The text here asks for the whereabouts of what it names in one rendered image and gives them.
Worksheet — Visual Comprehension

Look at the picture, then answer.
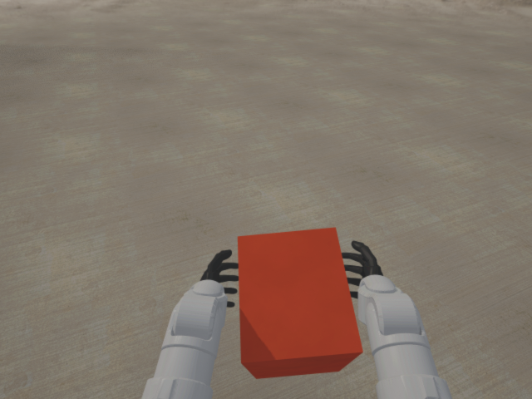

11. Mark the left robot forearm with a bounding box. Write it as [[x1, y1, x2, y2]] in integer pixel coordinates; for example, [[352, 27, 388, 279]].
[[141, 279, 228, 399]]

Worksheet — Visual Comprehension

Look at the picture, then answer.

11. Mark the right robot forearm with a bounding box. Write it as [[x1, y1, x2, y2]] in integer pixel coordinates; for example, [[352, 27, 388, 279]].
[[357, 275, 452, 399]]

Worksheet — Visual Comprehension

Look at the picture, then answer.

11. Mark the carton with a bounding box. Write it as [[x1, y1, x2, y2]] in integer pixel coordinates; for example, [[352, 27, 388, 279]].
[[238, 227, 363, 379]]

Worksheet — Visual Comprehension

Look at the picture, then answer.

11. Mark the right robot hand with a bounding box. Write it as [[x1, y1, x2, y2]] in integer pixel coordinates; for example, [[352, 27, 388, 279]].
[[342, 241, 383, 298]]

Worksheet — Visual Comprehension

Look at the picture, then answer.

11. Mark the left robot hand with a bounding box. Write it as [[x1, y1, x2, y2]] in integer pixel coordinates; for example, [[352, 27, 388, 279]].
[[200, 249, 239, 308]]

